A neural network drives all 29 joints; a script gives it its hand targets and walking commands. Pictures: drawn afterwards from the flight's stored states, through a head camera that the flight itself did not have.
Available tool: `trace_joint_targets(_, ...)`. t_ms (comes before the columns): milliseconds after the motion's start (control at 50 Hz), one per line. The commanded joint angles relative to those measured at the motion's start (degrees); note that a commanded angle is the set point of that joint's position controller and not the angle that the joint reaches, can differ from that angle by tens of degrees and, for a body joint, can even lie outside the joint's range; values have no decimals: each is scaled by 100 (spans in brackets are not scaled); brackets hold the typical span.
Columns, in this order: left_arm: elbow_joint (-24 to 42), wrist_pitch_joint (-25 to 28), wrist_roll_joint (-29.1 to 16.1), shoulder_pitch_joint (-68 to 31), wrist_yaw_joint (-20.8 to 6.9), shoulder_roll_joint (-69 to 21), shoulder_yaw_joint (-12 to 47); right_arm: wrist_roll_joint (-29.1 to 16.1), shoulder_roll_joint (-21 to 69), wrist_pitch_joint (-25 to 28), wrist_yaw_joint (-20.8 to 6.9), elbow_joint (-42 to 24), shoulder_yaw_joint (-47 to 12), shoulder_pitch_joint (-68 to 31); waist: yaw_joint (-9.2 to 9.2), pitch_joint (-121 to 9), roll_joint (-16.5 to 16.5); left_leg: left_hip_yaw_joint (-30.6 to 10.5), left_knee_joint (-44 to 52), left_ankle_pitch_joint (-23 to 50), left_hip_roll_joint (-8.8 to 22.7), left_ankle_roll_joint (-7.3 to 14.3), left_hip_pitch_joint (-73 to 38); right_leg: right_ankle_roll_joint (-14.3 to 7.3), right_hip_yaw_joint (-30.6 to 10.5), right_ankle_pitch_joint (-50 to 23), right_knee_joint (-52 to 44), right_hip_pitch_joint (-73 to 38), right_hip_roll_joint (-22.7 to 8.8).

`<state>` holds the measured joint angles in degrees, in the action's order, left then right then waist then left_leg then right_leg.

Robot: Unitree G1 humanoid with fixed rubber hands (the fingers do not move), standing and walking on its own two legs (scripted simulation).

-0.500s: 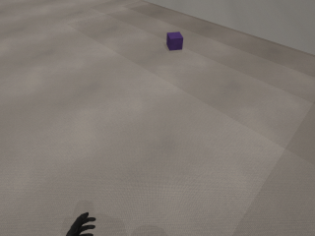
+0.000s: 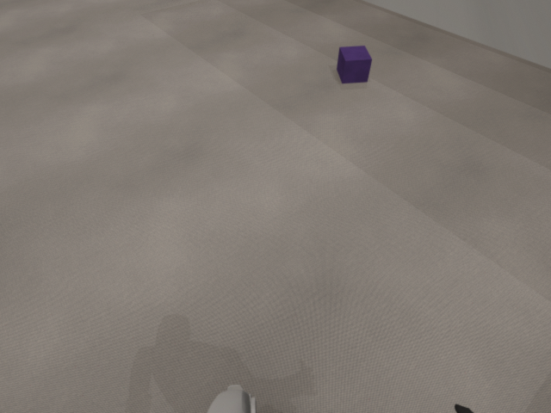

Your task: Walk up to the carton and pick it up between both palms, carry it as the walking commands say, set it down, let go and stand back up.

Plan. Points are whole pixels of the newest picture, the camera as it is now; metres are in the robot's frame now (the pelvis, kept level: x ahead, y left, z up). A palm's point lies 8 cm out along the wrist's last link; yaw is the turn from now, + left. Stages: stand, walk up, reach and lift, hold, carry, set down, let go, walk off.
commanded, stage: walk up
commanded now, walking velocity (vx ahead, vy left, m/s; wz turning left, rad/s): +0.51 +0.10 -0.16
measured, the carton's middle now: (353, 64) +2.28 -0.32 -0.68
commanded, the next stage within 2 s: none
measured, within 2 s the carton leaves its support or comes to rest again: neither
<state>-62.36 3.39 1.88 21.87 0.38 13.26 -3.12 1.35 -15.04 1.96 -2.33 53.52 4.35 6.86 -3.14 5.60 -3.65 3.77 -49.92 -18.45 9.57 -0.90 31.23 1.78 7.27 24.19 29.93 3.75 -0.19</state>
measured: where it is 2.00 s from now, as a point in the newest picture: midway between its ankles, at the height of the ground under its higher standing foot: (316, 234)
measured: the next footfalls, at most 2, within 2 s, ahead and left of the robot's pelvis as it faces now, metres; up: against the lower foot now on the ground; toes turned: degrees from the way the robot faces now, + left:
left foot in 0.06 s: +0.23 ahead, +0.16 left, +0.00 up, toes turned +10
right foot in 0.54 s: +0.38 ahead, -0.16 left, +0.00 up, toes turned -9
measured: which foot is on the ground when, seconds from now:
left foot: up 0.00-0.04, down 0.06-0.54, up 0.56-0.98, down 1.00-1.00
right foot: down 0.00-0.06, up 0.08-0.52, down 0.54-1.00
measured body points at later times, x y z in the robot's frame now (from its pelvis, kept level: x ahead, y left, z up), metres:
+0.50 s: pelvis +0.25 -0.01 +0.02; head +0.28 -0.02 +0.47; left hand +0.44 +0.19 -0.11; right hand +0.10 -0.24 -0.11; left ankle +0.19 +0.15 -0.72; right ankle +0.34 -0.16 -0.70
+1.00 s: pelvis +0.48 -0.03 +0.00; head +0.50 -0.03 +0.45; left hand +0.36 +0.20 -0.14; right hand +0.68 -0.24 -0.11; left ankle +0.60 +0.09 -0.72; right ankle +0.35 -0.16 -0.72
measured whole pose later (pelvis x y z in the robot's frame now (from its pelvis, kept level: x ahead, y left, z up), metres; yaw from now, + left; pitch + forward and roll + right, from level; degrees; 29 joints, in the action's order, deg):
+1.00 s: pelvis +0.48 -0.03 +0.00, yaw -2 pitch -1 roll -1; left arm -63.8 3.7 1.8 28.9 -0.3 10.4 -3.6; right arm 1.7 -11.3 2.4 -3.0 51.2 2.6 -0.5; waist -6.1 2.8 -1.4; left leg 8.0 -32.5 -10.1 5.9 -0.9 24.7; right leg 2.2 7.0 25.1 25.4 -1.4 -2.8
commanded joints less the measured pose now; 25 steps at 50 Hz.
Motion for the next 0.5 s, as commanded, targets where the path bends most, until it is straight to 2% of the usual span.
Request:
trace_joint_targets(0, 472, 71, 39, -890, -130, 816, -183, 73, -144, 88, -95, 223, 22, 1360, 1120, -173, 835, 725, 1389, 1128, -556, 40, -3151, -630, -679, -2186, -550, 2207, -1051)
trace_joint_targets(20, 406, 57, 16, -800, -97, 594, -89, 59, -501, 147, -20, 412, 175, 2266, 1528, -660, 62, -36, 1715, 795, -111, 126, -4326, -512, -261, -1795, 993, 2966, -391)
trace_joint_targets(40, 585, 70, -34, -396, -106, 159, -63, 65, -1245, 197, 96, 530, 328, 3114, 1753, -1636, -1650, -2006, 2589, 44, 1422, 659, -5284, -382, -91, 107, 2997, 3516, 20)
trace_joint_targets(60, 623, 73, -74, -31, -60, 269, -140, 43, -1660, 190, 209, 384, 428, 3095, 1470, -1982, -1482, -3972, 3682, -1105, 2487, 999, -4809, -236, -763, 964, 4524, 3502, -11)
trace_joint_targets(80, 777, 42, -54, -631, -86, 630, -214, -44, -1541, 145, 274, 391, 382, 2786, 1500, -1475, -757, -3900, 3889, -1755, 2309, 1116, -3990, -236, -1157, 445, 4715, 3514, -215)
trace_joint_targets(100, 826, 49, 22, -688, -95, 451, -203, 96, -1186, 165, 274, 287, 247, 2011, 1167, -519, -690, -3708, 4046, -1936, 2183, 1072, -2828, -203, -1213, -36, 4895, 3625, -418)
trace_joint_targets(120, 773, -33, 63, -903, -124, 347, -150, 65, -816, 168, 291, 153, 89, 1275, 892, 58, -115, -2586, 4023, -1443, 1885, 957, -2343, -200, -1114, -273, 4458, 3619, -724)
trace_joint_targets(140, 625, -84, 110, -596, -157, 249, -176, 60, -847, 191, 308, 202, 76, 1356, 763, -266, 19, -2217, 3750, -335, 1903, 956, -2225, -161, -1147, -462, 4488, 3295, -722)
trace_joint_targets(160, 515, -162, 146, -352, -185, 265, -235, 68, -872, 160, 338, 259, 119, 1318, 611, -525, -8, -2076, 3665, -100, 1659, 850, -2247, -92, -1105, -542, 4106, 3075, -768)
trace_joint_targets(180, 595, -217, 49, -282, -208, 232, -353, 75, -853, 243, 337, 415, 134, 1506, 539, -332, -24, -2053, 3691, 1000, 1665, 879, -1978, -26, -1032, -817, 4220, 2976, -684)
trace_joint_targets(200, 554, -226, 32, 34, -215, 199, -291, 89, -840, 288, 284, 386, 117, 1528, 499, -719, -300, -1422, 3528, 2035, 1516, 810, -2274, 57, -947, -595, 3963, 2833, -670)
trace_joint_targets(220, 606, -302, 42, -362, -259, 74, -225, 76, -661, 339, 252, 380, 25, 1500, 418, -512, -439, -1625, 3622, 1660, 1605, 861, -2072, 17, -972, -579, 3665, 2800, -736)
trace_joint_targets(240, 717, -360, -20, -522, -319, 60, -209, 14, -489, 329, 214, 495, 17, 1518, 388, -231, -695, -1355, 3716, 1523, 1366, 769, -2095, 18, -892, -794, 3390, 3089, -764)
trace_joint_targets(260, 707, -383, -23, -760, -380, 10, -150, 57, -378, 300, 238, 424, -23, 1221, 346, -285, -476, -731, 3856, 1184, 1066, 603, -1753, 14, -854, -1193, 2974, 2684, -855)
trace_joint_targets(280, 882, -424, -64, -941, -412, 40, -122, 94, -616, 311, 244, 480, 65, 1358, 388, -315, -983, -674, 3954, 726, 957, 538, -1742, 41, -680, -1314, 2419, 2670, -717)
trace_joint_targets(300, 954, -419, -71, -1165, -410, 133, -166, 115, -585, 301, 247, 507, 58, 1353, 434, -246, -1012, -759, 4098, 510, 1060, 570, -1846, 29, -585, -1361, 2242, 2683, -662)
trace_joint_targets(320, 1038, -440, -30, -1470, -460, 212, -128, 98, -612, 321, 257, 548, 64, 1628, 577, -216, -854, -820, 4193, 221, 1125, 627, -2110, 31, -595, -1497, 2094, 2848, -747)
trace_joint_targets(340, 1082, -429, -72, -1713, -510, 156, -63, 75, -675, 303, 272, 573, 49, 1765, 639, 2, -982, -615, 4354, 459, 1067, 613, -2112, 81, -438, -1501, 1483, 2954, -579)
trace_joint_targets(360, 1127, -377, -100, -1867, -519, 51, -29, 78, -488, 285, 258, 650, 9, 2027, 743, -16, -736, -608, 4247, 871, 1096, 580, -2271, 39, -406, -1388, 1171, 2871, -550)
trace_joint_targets(380, 1222, -343, -97, -2082, -544, -68, 10, 95, -495, 249, 289, 677, 14, 2029, 654, 135, -513, -467, 4363, 903, 1167, 567, -1838, -15, -490, -1514, 968, 2323, -667)
trace_joint_targets(400, 1188, -300, -96, -2021, -507, 48, -30, 102, -768, 243, 277, 680, 62, 1975, 714, -68, -531, -230, 4180, 1052, 1098, 550, -2159, 10, -265, -1171, 576, 2292, -408)
trace_joint_targets(420, 1109, -227, -111, -1793, -467, 125, -41, 73, -776, 256, 228, 560, 81, 1695, 589, -220, -615, -122, 4054, 902, 1046, 509, -2274, 3, -215, -1216, 404, 1895, -427)
trace_joint_targets(440, 1091, -200, -128, -1442, -389, 165, -15, 19, -637, 238, 197, 521, 59, 1548, 389, -283, -1134, 156, 3720, 334, 724, 454, -1761, 8, -59, -1474, 123, 1061, -320)
trace_joint_targets(460, 1051, -128, -104, -1178, -356, 278, -29, -39, -395, 204, 192, 585, 11, 1631, 299, -433, -589, 191, 3280, 131, 558, 410, -1299, -3, 52, -1561, -73, 204, -213)
trace_joint_targets(480, 777, -81, -26, -791, -307, 571, -199, -71, -337, 215, 145, 611, -50, 1847, 119, -703, 347, 426, 2204, 577, 295, 333, -780, -95, 43, -1416, -70, -809, -169)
